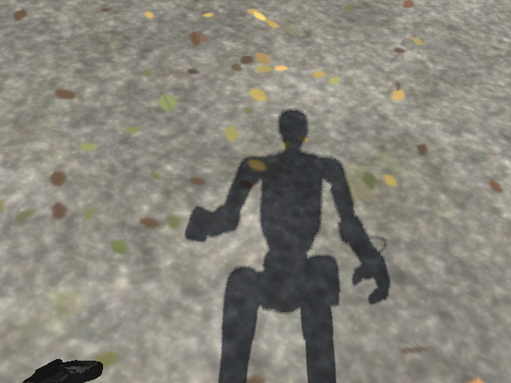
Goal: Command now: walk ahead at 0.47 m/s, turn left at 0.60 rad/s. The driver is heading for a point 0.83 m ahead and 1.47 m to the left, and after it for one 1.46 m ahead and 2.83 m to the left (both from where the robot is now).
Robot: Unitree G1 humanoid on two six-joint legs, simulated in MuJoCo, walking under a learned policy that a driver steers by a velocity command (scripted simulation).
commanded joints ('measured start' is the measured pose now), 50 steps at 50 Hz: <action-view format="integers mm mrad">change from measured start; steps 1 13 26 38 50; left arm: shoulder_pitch -167 187 212 219 64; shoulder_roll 46 86 152 112 86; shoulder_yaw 2 42 50 6 5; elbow -104 -43 72 76 10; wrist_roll -11 -9 -35 -27 -6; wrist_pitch -17 -2 -6 25 105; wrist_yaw -7 24 20 37 67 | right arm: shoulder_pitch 0 -56 -345 -184 -258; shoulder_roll -207 -195 -52 -126 -197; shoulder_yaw -68 -48 4 -30 -66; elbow -34 -54 -111 -47 15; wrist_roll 11 25 0 -17 -3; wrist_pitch -16 2 -22 -16 24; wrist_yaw -14 -11 43 35 3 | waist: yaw -13 136 118 17 59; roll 133 -54 -7 108 160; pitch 31 -166 28 -194 -113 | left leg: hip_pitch -98 -677 -481 146 -182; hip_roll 198 106 148 341 262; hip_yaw -164 -43 87 -162 -153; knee -101 1020 349 94 15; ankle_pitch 241 -144 253 828 403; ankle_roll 130 -75 -65 202 164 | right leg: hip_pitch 81 821 525 5 299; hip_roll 54 -305 -173 -47 34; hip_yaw -24 454 -40 3 2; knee -145 -425 -587 475 -22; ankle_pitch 112 -386 25 -486 -247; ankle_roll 2 -266 -245 -1 7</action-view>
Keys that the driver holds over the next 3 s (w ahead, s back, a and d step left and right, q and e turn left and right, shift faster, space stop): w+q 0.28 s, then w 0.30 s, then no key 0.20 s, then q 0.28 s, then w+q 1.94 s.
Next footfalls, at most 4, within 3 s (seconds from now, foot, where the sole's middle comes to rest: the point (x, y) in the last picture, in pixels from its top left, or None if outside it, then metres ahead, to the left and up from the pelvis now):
0.18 right None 0.30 -0.13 -0.78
0.66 left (155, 369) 0.50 0.21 -0.78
1.08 right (232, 323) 0.62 0.01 -0.78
1.56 left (103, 333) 0.60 0.35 -0.78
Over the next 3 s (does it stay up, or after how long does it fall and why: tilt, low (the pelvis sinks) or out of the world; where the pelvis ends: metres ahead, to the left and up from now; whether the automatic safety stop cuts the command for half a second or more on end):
stays up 0.94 0.89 -0.01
